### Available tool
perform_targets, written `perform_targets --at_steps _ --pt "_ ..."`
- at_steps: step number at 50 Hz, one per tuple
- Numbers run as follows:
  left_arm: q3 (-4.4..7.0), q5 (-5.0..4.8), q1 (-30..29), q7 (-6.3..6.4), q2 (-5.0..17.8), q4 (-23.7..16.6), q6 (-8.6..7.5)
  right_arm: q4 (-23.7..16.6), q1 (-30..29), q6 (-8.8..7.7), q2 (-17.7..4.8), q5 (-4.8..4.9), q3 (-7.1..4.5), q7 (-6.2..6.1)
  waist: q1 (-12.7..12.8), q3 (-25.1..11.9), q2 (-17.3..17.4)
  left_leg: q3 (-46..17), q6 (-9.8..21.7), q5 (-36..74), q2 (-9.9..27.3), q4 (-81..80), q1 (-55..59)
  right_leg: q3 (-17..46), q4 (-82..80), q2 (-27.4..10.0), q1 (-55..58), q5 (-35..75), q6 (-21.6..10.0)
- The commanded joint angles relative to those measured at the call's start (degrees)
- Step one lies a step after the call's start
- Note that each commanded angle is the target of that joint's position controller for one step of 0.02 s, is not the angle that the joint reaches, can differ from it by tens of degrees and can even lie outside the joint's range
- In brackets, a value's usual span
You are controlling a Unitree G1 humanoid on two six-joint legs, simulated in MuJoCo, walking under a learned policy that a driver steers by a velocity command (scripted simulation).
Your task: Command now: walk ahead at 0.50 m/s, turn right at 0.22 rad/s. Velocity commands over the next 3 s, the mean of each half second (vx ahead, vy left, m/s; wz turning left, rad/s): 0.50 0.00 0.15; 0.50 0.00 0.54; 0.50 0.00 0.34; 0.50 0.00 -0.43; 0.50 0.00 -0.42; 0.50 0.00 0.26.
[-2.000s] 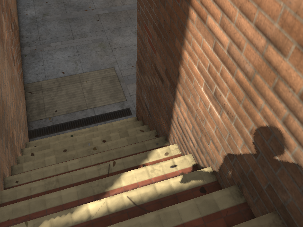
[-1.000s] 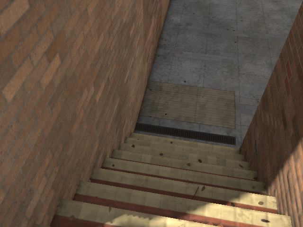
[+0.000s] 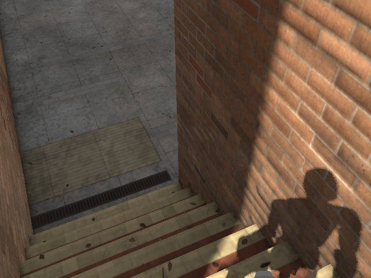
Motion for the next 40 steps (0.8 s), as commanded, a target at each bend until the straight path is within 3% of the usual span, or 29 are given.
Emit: perform_targets --at_steps 1,4,6,7,8,9,10,11,12,14,16,17,18,20,22,23,24,25,26,27,28,29,30,31,32,34,36,39,40 --pt "-1.29 0.17 -0.6 0.08 -0.3 -2.0 -1.26 1.2 4.3 -0.04 -5.2 -0.32 -0.47 -0.55 0.0 8.2 3.8 -28.5 14.7 6.3 21.2 -15.7 13.4 8.0 -7.3 -1.7 -18.9 7.0 -0.1" --pt "-1.69 0.66 -4.3 0.46 -0.8 -1.3 -0.95 5.2 10.8 0.26 -2.1 -0.45 0.32 -0.78 -1.8 9.2 5.3 -29.2 14.4 2.3 20.7 -14.3 16.7 5.3 -12.4 -3.6 -20.4 7.9 0.6" --pt "-1.83 2.66 -7.9 -0.27 -0.9 -0.6 -0.75 5.3 14.8 0.31 1.7 0.36 1.66 -1.7 -3.7 10.5 7.2 -26.4 12.9 -0.5 18.0 -9.6 12.4 -0.1 -20.8 -4.0 -15.4 15.9 1.1" --pt "3.54 -6.1 -19.0 2.98 2.9 -4.2 0.04 3.3 9.5 1.66 -10.5 9.55 -2.88 -1.79 -3.1 7.4 -1.2 -24.8 8.1 -7.7 15.6 -12.1 1.1 -4.3 -25.1 -2.7 12.3 15.8 2.6" --pt "3.21 -7.86 -17.5 3.7 2.9 -3.2 0.95 0.8 2.6 1.48 -11.8 9.93 -3.01 -2.17 0.4 8.5 -0.7 -21.5 4.9 -11.5 14.2 -11.1 -9.1 -4.7 -30.3 -1.4 25.4 23.9 3.6" --pt "3.64 -7.66 -15.0 3.73 1.5 -0.9 1.85 0.2 0.9 1.45 -11.5 9.98 -3.19 -2.34 1.1 9.2 2.1 -18.3 3.0 -13.1 13.0 -10.5 -12.9 -6.8 -31.2 0.6 33.5 25.5 3.6" --pt "-0.47 5.1 -8.0 0.85 -0.4 -1.1 1.76 0.6 2.1 -0.84 -3.7 -1.69 0.4 -0.53 2.2 19.3 17.3 -13.8 4.4 -14.6 15.5 -8.7 -15.5 -5.3 -27.3 -1.5 23.4 23.4 -0.9" --pt "0.78 5.78 -9.4 0.1 1.5 -1.1 1.33 2.7 6.1 -1.38 -2.4 -0.25 -0.3 -0.92 -0.3 19.4 13.8 -17.6 5.4 -14.1 17.4 -4.9 -6.5 -4.5 -33.3 -1.3 18.9 17.9 -1.0" --pt "0.04 5.26 -15.7 0.04 1.5 -3.5 0.65 2.5 9.4 -1.01 -1.8 0.25 -0.05 -1.79 -4.1 16.9 9.7 -18.4 5.7 -14.7 16.8 -0.3 -1.4 -6.6 -42.8 -0.3 20.1 17.8 -0.4" --pt "-0.58 2.52 -25.0 0.2 1.5 -6.8 -1.08 2.3 9.4 0.11 -7.7 0.29 -1.57 -1.64 -6.4 16.5 10.4 -23.7 6.2 -10.8 18.7 0.3 2.6 -8.0 -50.8 0.8 26.6 13.3 0.8" --pt "0.36 0.34 -28.1 1.06 3.1 -7.7 -3.23 6.2 19.4 0.27 -2.0 1.02 -1.25 -1.56 -10.5 11.8 7.1 -17.9 3.6 -12.1 12.4 1.0 1.8 -11.6 -53.0 5.1 33.3 9.3 0.4" --pt "-0.9 0.23 -31.7 0.43 1.2 -8.0 -2.71 6.8 18.8 0.75 -5.2 0.6 -2.13 -2.28 -12.5 13.6 8.9 -17.1 1.6 -15.7 10.6 -0.3 0.2 -9.8 -58.3 3.8 36.1 16.4 0.8" --pt "-0.93 1.3 -29.6 -0.39 0.5 -6.7 -2.37 5.5 14.6 1.66 -8.3 -0.01 -2.47 -1.71 -10.3 14.8 11.7 -21.8 1.9 -16.0 12.4 0.5 0.8 -6.8 -60.0 1.5 39.3 21.3 0.4" --pt "0.71 2.48 -15.2 -0.52 1.7 -3.1 -0.92 2.5 2.4 3.34 -13.4 -1.5 -3.54 0.72 0.2 13.5 5.9 -21.5 -1.1 -20.5 12.3 10.5 -4.6 -6.9 -58.7 0.1 53.3 22.0 -0.1" --pt "6.02 2.1 16.4 1.0 11.0 6.2 -0.53 -0.4 -3.1 5.12 -16.2 -1.74 -4.17 3.96 13.6 1.2 -5.0 -14.6 -8.0 -16.4 3.7 40.1 -9.3 -8.3 -60.9 -2.2 84.2 21.8 0.2" --pt "8.05 3.23 18.1 1.44 15.9 5.3 -0.47 -0.1 -1.5 5.18 -16.1 1.08 -5.01 4.16 14.6 -0.6 -10.0 -18.2 -8.1 -19.4 -0.5 61.5 -13.3 -5.0 -56.2 -3.5 84.1 11.6 -1.0" --pt "8.02 4.8 22.3 1.43 19.3 6.2 -1.49 0.4 3.5 3.92 -10.5 3.79 -4.8 5.5 11.0 -5.7 -16.0 -19.3 -6.3 -18.6 -4.8 72.1 -20.7 -6.1 -37.4 -3.8 88.5 45.0 2.2" --pt "7.06 2.35 15.8 -0.06 19.9 3.7 -2.56 1.0 14.2 2.32 -1.9 4.13 -4.39 5.41 0.7 -15.6 -21.0 -17.1 -5.1 -13.1 -0.6 67.4 -25.7 -4.1 -36.4 -9.9 93.3 56.1 0.0" --pt "6.89 0.19 8.6 -0.71 18.4 3.2 -3.26 -5.1 3.4 1.56 -0.4 4.15 -1.94 4.95 3.0 -6.3 -17.2 -14.0 -4.5 -10.8 0.7 70.7 -41.8 11.0 -47.6 -17.3 85.1 13.7 -7.9" --pt "5.51 -0.24 6.2 -0.76 13.6 4.2 -2.72 -5.0 -0.9 1.38 -2.0 5.07 -1.13 2.87 4.5 -3.1 -9.2 -18.9 -2.7 -3.7 4.0 77.9 -42.1 17.3 -51.6 -20.6 72.8 -16.0 -10.5" --pt "3.8 2.21 5.3 -0.82 8.5 4.1 -2.88 -4.7 -1.9 0.43 -3.9 5.51 -0.79 2.45 2.6 -1.3 0.6 -19.4 -1.0 0.1 6.0 74.8 -36.3 7.0 -49.7 -15.5 65.0 -2.8 -6.3" --pt "4.15 3.11 7.1 -1.17 9.5 4.7 -3.93 -5.6 0.6 0.35 -3.3 6.92 -1.78 1.65 -1.9 0.6 -1.7 -19.9 -0.7 5.2 6.8 71.1 -36.1 7.8 -47.9 -20.8 56.3 8.6 -9.0" --pt "0.95 1.47 7.0 -0.53 -1.9 4.3 -5.49 -5.7 2.0 1.74 -4.1 5.74 -1.63 0.02 -3.9 4.9 -2.4 -25.7 -0.7 20.7 10.6 52.5 -40.2 13.7 -51.8 -20.8 47.9 -4.2 -10.3" --pt "0.22 0.51 6.7 0.67 -3.2 5.5 -6.11 -6.3 -1.5 2.82 -4.5 3.45 -1.14 -0.45 -3.4 8.0 -5.5 -24.8 -0.1 21.0 10.8 47.7 -43.8 14.4 -54.0 -18.7 47.4 -13.7 -10.5" --pt "-0.23 0.05 6.4 2.44 -3.7 6.6 -6.52 -3.4 1.0 3.34 -4.7 3.17 -0.98 0.45 -1.1 8.2 0.3 -25.7 -1.5 28.5 9.2 35.8 -43.2 11.3 -54.9 -18.1 42.9 -22.8 -13.8" --pt "0.22 2.6 10.1 3.0 0.8 10.0 -6.39 -3.3 0.4 4.89 -5.2 2.37 -1.3 2.41 -0.9 7.3 -3.0 -22.5 -1.1 31.7 8.2 33.9 -40.1 7.8 -51.8 -16.6 38.7 -24.4 -15.9" --pt "-0.73 2.68 6.5 4.65 -2.2 10.9 -7.23 -4.5 -1.3 4.73 -5.0 -0.06 -0.31 4.46 -1.7 5.9 -1.4 -24.7 -0.3 41.6 8.8 27.7 -43.6 4.6 -47.8 -15.2 41.4 -24.9 -12.4" --pt "-1.8 2.49 10.7 6.17 -0.7 14.6 -8.04 -6.7 -9.2 4.17 -8.0 1.71 -0.68 4.15 1.6 7.4 2.3 -22.2 -1.8 55.9 8.9 16.5 -42.1 0.0 -43.0 -15.2 42.2 -30.9 -10.4" --pt "-2.26 4.5 13.2 5.91 -0.5 15.8 -8.43 -6.7 -12.4 4.19 -7.6 1.22 -0.73 4.52 2.6 7.7 1.1 -19.5 -1.8 58.3 8.9 15.5 -33.9 -3.5 -42.4 -14.6 37.4 -34.4 -9.8"
Next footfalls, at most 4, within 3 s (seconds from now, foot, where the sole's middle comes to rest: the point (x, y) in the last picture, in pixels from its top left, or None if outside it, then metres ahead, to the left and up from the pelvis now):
0.46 right None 0.38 -0.27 -0.95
1.08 left None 0.51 0.09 -1.15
1.50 right None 0.78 0.05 -1.36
1.94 left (128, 272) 0.93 0.32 -1.56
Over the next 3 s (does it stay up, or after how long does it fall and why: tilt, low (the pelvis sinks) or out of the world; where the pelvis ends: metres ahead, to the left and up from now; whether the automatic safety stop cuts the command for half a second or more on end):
stays up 1.37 0.39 -1.20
